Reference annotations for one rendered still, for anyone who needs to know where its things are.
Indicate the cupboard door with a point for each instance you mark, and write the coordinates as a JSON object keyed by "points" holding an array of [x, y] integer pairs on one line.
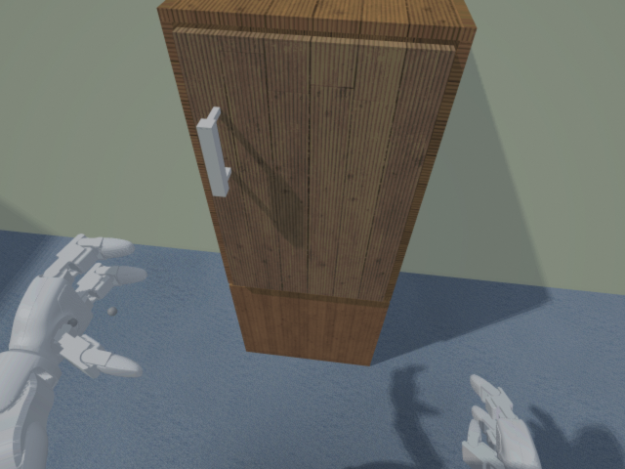
{"points": [[326, 138]]}

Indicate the robot left forearm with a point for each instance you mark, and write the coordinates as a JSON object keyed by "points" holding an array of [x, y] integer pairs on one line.
{"points": [[27, 381]]}

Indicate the robot right hand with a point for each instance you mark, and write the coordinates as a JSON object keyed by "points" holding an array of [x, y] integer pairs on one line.
{"points": [[508, 437]]}

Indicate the robot left hand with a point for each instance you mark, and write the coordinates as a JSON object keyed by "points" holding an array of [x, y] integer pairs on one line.
{"points": [[40, 323]]}

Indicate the handle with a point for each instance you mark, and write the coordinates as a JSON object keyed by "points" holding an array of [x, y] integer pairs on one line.
{"points": [[209, 140]]}

